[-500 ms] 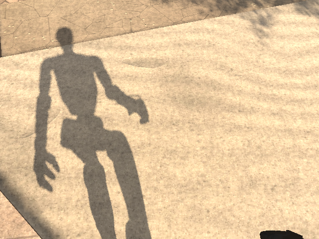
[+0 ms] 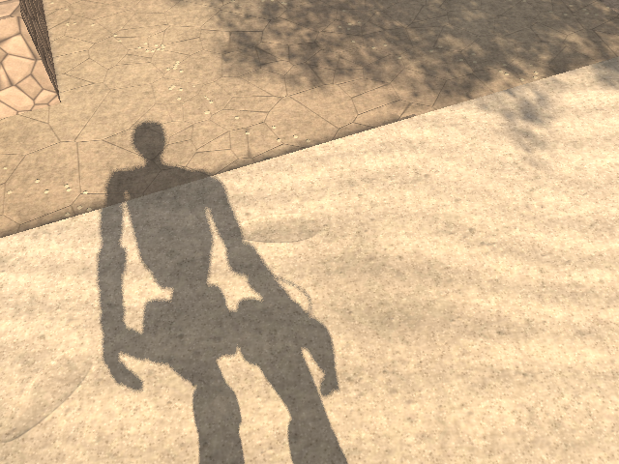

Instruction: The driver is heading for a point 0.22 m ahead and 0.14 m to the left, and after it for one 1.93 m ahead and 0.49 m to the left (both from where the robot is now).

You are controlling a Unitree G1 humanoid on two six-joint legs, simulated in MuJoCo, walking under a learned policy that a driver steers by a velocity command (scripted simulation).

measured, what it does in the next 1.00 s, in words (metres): walks ahead, turning left: left foot, then right foot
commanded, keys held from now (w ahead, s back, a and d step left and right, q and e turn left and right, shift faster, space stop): q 0.64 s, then no key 0.36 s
